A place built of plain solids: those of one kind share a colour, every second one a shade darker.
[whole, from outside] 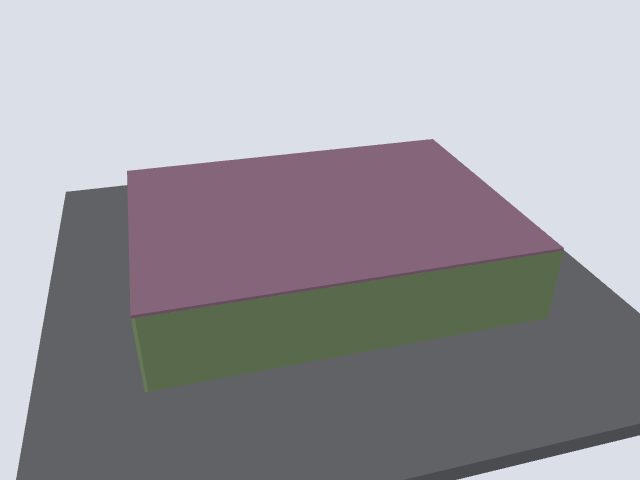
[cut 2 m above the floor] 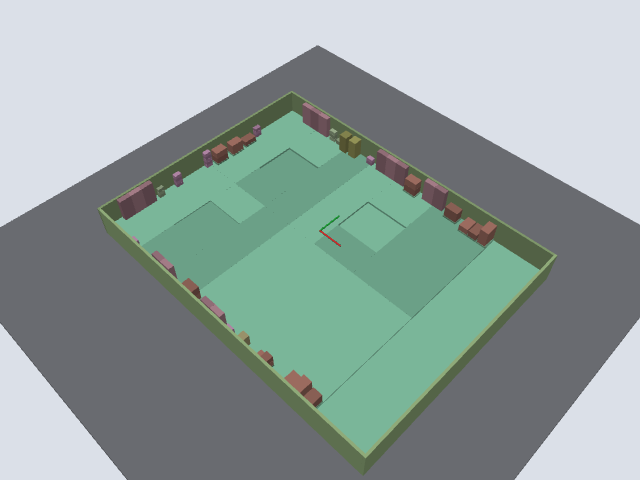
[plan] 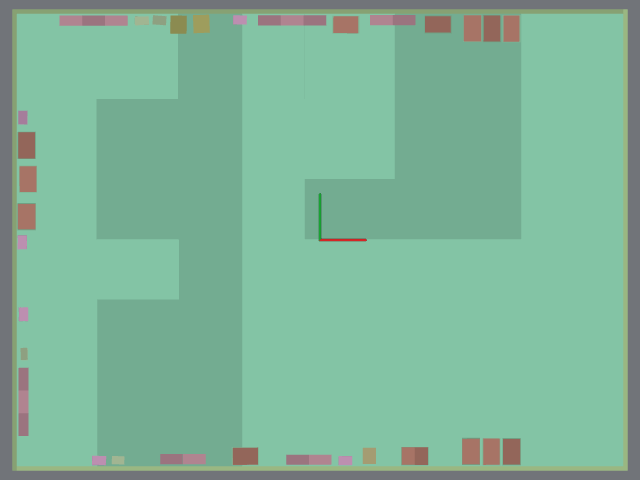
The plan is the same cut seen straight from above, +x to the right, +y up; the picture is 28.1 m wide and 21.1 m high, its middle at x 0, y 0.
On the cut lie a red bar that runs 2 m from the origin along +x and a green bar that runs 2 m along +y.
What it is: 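A closed goods hall without a stair; its walked floor is a bank 0.77 m over the ground, with five rectangular fields in it; some sunk deep, some a low step down, some level and merely marked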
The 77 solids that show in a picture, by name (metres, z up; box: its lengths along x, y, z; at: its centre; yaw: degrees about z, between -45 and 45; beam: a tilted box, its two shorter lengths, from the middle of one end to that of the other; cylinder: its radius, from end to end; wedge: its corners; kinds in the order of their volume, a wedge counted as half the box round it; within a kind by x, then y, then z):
{
 "floor_1": {"box": [3.52, 9.93, 0.82], "at": [-11.59, 5.0, 0.36]},
 "floor_2": {"box": [3.56, 9.99, 0.82], "at": [-11.57, -4.96, 0.36]},
 "floor_3": {"box": [3.58, 2.65, 0.82], "at": [-8.04, 1.35, 0.36]},
 "floor_4": {"box": [3.62, 3.56, 0.63], "at": [-8.04, 4.44, 0.27]},
 "floor_5": {"box": [3.58, 3.76, 0.82], "at": [-8.04, 8.08, 0.36]},
 "floor_6": {"box": [3.58, 3.71, 0.82], "at": [-8.0, -8.1, 0.36]},
 "floor_7": {"box": [3.62, 3.67, 0.73], "at": [-8.0, -4.43, 0.31]},
 "floor_8": {"box": [3.58, 2.65, 0.82], "at": [-8.0, -1.3, 0.36]},
 "floor_9": {"box": [2.83, 9.93, 0.82], "at": [-4.83, 5.0, 0.36]},
 "floor_10": {"box": [2.79, 9.99, 0.82], "at": [-4.81, -4.96, 0.36]},
 "floor_11": {"box": [2.75, 9.93, 0.82], "at": [-2.04, 5.0, 0.36]},
 "floor_12": {"box": [3.96, 2.65, 0.82], "at": [1.31, 1.36, 0.36]},
 "floor_13": {"box": [4.0, 3.56, 0.64], "at": [1.31, 4.44, 0.27]},
 "floor_14": {"box": [3.96, 3.76, 0.82], "at": [1.31, 8.08, 0.36]},
 "floor_15": {"box": [12.27, 9.99, 0.82], "at": [2.72, -4.96, 0.36]},
 "floor_16": {"box": [5.56, 9.93, 0.82], "at": [6.07, 5.0, 0.36]},
 "floor_17": {"box": [4.52, 19.92, 0.71], "at": [11.09, 0.0, 0.31]},
 "roof_1": {"box": [27.06, 20.28, 0.2], "at": [0.0, 0.0, 5.52]},
 "wall_1": {"box": [0.2, 20.28, 5.47], "at": [-13.43, 0.0, 2.68]},
 "wall_2": {"box": [26.66, 0.2, 5.47], "at": [0.0, -10.04, 2.68]},
 "wall_3": {"box": [26.66, 0.2, 5.47], "at": [0.0, 10.04, 2.68]},
 "wall_4": {"box": [0.2, 20.28, 5.47], "at": [13.43, 0.0, 2.68]},
 "shelving_1": {"box": [0.45, 1.0, 2.1], "at": [-13.03, -8.11, 1.82]},
 "shelving_2": {"box": [0.45, 1.0, 2.1], "at": [-13.03, -7.11, 1.82]},
 "shelving_3": {"box": [0.45, 1.0, 2.1], "at": [-13.03, -6.11, 1.82]},
 "shelving_4": {"box": [1.0, 0.45, 2.1], "at": [-10.95, 9.64, 1.82]},
 "shelving_5": {"box": [1.0, 0.45, 2.1], "at": [-9.95, 9.64, 1.82]},
 "shelving_6": {"box": [1.0, 0.45, 2.1], "at": [-8.95, 9.64, 1.82]},
 "shelving_7": {"box": [1.0, 0.45, 2.1], "at": [-6.53, -9.63, 1.82]},
 "shelving_8": {"box": [1.0, 0.45, 2.1], "at": [-5.53, -9.63, 1.82]},
 "shelving_9": {"box": [1.0, 0.45, 2.1], "at": [-2.22, 9.65, 1.82]},
 "shelving_10": {"box": [1.0, 0.45, 2.1], "at": [-1.22, 9.65, 1.82]},
 "shelving_11": {"box": [1.0, 0.45, 2.1], "at": [-0.99, -9.66, 1.82]},
 "shelving_12": {"box": [1.0, 0.45, 2.1], "at": [-0.22, 9.65, 1.82]},
 "shelving_13": {"box": [1.0, 0.45, 2.1], "at": [0.01, -9.66, 1.82]},
 "shelving_14": {"box": [1.0, 0.45, 2.1], "at": [2.69, 9.66, 1.82]},
 "shelving_15": {"box": [1.0, 0.45, 2.1], "at": [3.69, 9.66, 1.82]},
 "load_1": {"box": [0.77, 1.11, 0.56], "at": [-12.9, 1.03, 1.19], "yaw": 0.2},
 "load_2": {"box": [0.74, 1.15, 0.42], "at": [-12.9, 4.16, 1.12], "yaw": -0.2},
 "load_3": {"box": [0.77, 1.11, 0.56], "at": [-12.89, 1.03, 1.75], "yaw": -0.1},
 "load_4": {"box": [0.75, 1.14, 0.95], "at": [-12.83, 2.67, 1.39]},
 "load_5": {"box": [1.11, 0.75, 0.66], "at": [-3.28, -9.5, 1.91], "yaw": 0.2},
 "load_6": {"box": [1.1, 0.74, 0.64], "at": [1.14, 9.46, 1.23], "yaw": -0.2},
 "load_7": {"box": [1.1, 0.74, 0.64], "at": [1.14, 9.46, 1.88], "yaw": -0.2},
 "load_8": {"box": [1.15, 0.77, 0.51], "at": [4.17, -9.5, 1.17]},
 "load_9": {"box": [0.58, 0.77, 0.51], "at": [4.46, -9.5, 1.68]},
 "load_10": {"box": [1.13, 0.72, 0.96], "at": [5.18, 9.48, 1.39], "yaw": -0.1},
 "load_11": {"box": [0.77, 1.11, 0.37], "at": [6.64, -9.3, 1.47], "yaw": -0.1},
 "load_12": {"box": [0.77, 1.16, 0.53], "at": [6.71, 9.3, 1.18]},
 "load_13": {"box": [0.73, 1.16, 1.34], "at": [7.54, -9.31, 1.58], "yaw": 0.2},
 "load_14": {"box": [0.73, 1.15, 0.54], "at": [7.56, 9.29, 1.18], "yaw": -0.1},
 "load_15": {"box": [0.76, 1.12, 0.84], "at": [8.42, -9.3, 1.33], "yaw": -0.1},
 "load_16": {"box": [0.71, 1.16, 1.43], "at": [8.42, 9.29, 1.63], "yaw": 0.1},
 "cage_trolley_1": {"box": [0.72, 0.8, 1.66], "at": [-6.22, 9.47, 1.6], "yaw": -0.6},
 "cage_trolley_2": {"box": [0.72, 0.8, 1.66], "at": [-5.21, 9.5, 1.6], "yaw": 2.1},
 "pallet_1": {"box": [0.8, 1.2, 0.14], "at": [-12.9, 1.03, 0.84]},
 "pallet_2": {"box": [0.8, 1.2, 0.14], "at": [-12.89, 4.16, 0.84]},
 "pallet_3": {"box": [0.8, 1.2, 0.14], "at": [-12.83, 2.68, 0.84]},
 "pallet_4": {"box": [1.2, 0.8, 0.14], "at": [-3.28, -9.51, 0.84]},
 "pallet_5": {"box": [1.2, 0.8, 0.14], "at": [1.14, 9.46, 0.84]},
 "pallet_6": {"box": [1.2, 0.8, 0.14], "at": [5.19, 9.48, 0.84]},
 "pallet_7": {"box": [0.8, 1.2, 0.14], "at": [6.71, 9.3, 0.84]},
 "pallet_8": {"box": [0.8, 1.2, 0.14], "at": [7.53, -9.31, 0.84]},
 "pallet_9": {"box": [0.8, 1.2, 0.14], "at": [7.55, 9.29, 0.84]},
 "pallet_10": {"box": [0.8, 1.2, 0.14], "at": [8.42, -9.3, 0.84]},
 "pallet_11": {"box": [0.8, 1.2, 0.14], "at": [8.42, 9.29, 0.84]},
 "bin_1": {"box": [0.58, 0.72, 1.06], "at": [2.17, -9.49, 1.3]},
 "crate_1": {"box": [0.4, 0.6, 0.3], "at": [-13.09, -0.11, 2.12], "yaw": 0.2},
 "crate_2": {"box": [0.4, 0.6, 0.3], "at": [-13.06, 5.39, 1.52], "yaw": -0.2},
 "crate_3": {"box": [0.4, 0.6, 0.3], "at": [-13.02, -3.26, 1.82], "yaw": 0.2},
 "crate_4": {"box": [0.6, 0.4, 0.2], "at": [-9.72, -9.69, 1.87], "yaw": -1.4},
 "crate_5": {"box": [0.6, 0.4, 0.3], "at": [-3.52, 9.67, 1.22], "yaw": -1.1},
 "crate_6": {"box": [0.6, 0.4, 0.3], "at": [1.12, -9.71, 1.82], "yaw": -0.4},
 "carton_1": {"box": [0.3, 0.53, 0.3], "at": [-13.01, -5.01, 1.52], "yaw": 2.0},
 "carton_2": {"box": [0.55, 0.36, 0.37], "at": [-8.87, -9.68, 0.95], "yaw": -2.4},
 "carton_3": {"box": [0.61, 0.37, 0.34], "at": [-7.83, 9.64, 1.62], "yaw": 1.1},
 "carton_4": {"box": [0.6, 0.4, 0.39], "at": [-7.06, 9.66, 0.96], "yaw": -3.9}
}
